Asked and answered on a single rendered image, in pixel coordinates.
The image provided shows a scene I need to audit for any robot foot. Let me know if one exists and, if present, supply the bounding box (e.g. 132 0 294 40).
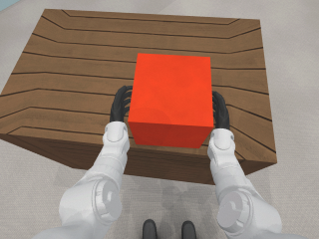
143 219 158 239
181 220 196 239

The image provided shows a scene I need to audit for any pedestal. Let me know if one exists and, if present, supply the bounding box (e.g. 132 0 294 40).
0 8 277 185

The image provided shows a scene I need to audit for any left robot foot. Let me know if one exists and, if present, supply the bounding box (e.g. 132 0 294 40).
143 219 158 239

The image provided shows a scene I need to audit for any right robot foot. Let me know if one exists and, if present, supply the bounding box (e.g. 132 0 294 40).
181 220 196 239

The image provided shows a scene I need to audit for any left robot upper arm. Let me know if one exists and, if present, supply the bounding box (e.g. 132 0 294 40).
32 178 123 239

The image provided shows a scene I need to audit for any right robot upper arm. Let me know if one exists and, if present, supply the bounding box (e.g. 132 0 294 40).
216 190 309 239

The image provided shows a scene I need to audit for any left robot forearm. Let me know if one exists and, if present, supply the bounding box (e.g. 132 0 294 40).
59 121 130 221

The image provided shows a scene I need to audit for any robot right hand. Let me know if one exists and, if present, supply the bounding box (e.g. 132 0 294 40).
211 91 230 130

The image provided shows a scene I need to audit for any carton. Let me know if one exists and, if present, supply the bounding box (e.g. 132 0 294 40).
128 53 214 148

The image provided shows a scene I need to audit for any right robot forearm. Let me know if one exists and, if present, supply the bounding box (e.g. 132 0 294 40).
207 128 268 205

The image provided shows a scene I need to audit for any robot left hand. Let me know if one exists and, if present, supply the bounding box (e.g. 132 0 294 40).
110 85 133 122

